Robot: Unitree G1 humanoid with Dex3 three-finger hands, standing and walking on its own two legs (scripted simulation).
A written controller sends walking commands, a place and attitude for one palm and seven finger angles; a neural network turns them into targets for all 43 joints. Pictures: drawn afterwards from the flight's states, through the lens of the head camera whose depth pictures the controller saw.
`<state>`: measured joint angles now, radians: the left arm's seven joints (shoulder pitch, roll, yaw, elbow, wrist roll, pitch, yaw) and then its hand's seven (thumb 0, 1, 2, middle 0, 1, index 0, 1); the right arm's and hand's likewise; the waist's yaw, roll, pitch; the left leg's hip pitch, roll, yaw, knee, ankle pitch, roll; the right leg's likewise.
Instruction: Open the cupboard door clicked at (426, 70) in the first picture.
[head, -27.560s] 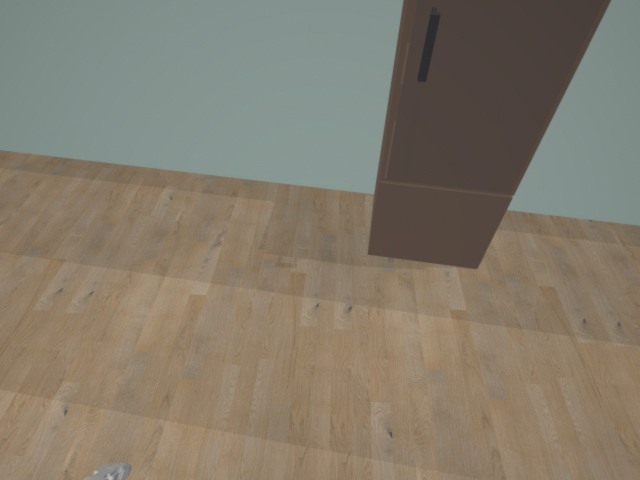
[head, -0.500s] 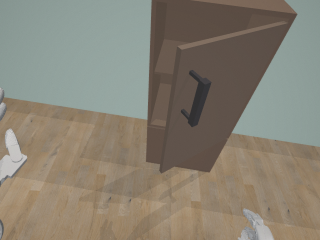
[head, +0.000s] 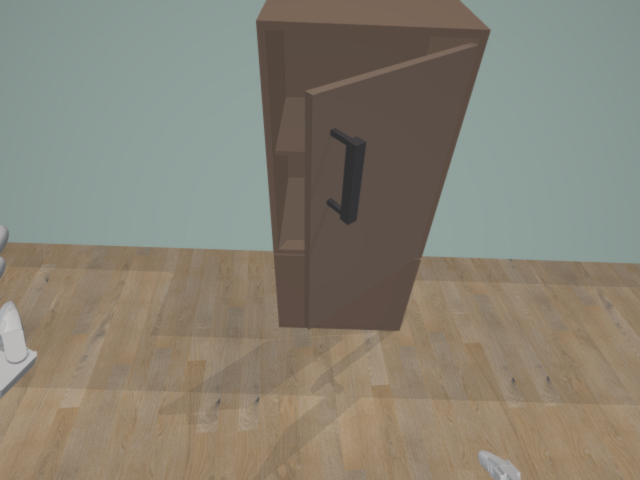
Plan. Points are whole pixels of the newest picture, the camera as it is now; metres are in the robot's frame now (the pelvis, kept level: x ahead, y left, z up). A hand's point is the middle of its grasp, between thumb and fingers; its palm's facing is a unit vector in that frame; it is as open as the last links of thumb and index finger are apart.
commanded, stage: stop stepping back and stand still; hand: left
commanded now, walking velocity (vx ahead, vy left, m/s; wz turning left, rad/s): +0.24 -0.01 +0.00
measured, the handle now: (343, 177) +0.56 +0.02 +0.11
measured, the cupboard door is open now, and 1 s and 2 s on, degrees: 40 40 40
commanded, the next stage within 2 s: let the arm hang, fingers relaxed in 1.56 s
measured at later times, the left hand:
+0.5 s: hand (42, 365) +0.16 +0.27 +0.16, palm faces +0.49 -0.71 -0.51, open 7.4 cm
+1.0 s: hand (47, 347) +0.19 +0.28 +0.15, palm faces +0.38 -0.79 -0.49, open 7.4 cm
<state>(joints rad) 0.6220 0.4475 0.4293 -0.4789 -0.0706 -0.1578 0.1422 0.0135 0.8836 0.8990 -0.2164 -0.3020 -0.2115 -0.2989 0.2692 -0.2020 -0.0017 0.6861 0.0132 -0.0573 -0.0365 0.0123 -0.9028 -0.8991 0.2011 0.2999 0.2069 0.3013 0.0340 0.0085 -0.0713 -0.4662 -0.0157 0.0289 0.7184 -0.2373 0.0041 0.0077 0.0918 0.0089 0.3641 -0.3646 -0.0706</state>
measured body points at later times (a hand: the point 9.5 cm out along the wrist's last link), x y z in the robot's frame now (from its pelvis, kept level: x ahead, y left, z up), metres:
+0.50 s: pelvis -0.01 -0.01 +0.01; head -0.01 -0.04 +0.46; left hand +0.13 +0.30 +0.19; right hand +0.13 -0.25 -0.11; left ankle +0.01 +0.12 -0.67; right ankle -0.04 -0.08 -0.73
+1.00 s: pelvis -0.01 +0.02 +0.01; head +0.01 +0.02 +0.46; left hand +0.16 +0.32 +0.18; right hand +0.17 -0.21 -0.07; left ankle +0.03 +0.14 -0.73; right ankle -0.04 -0.08 -0.73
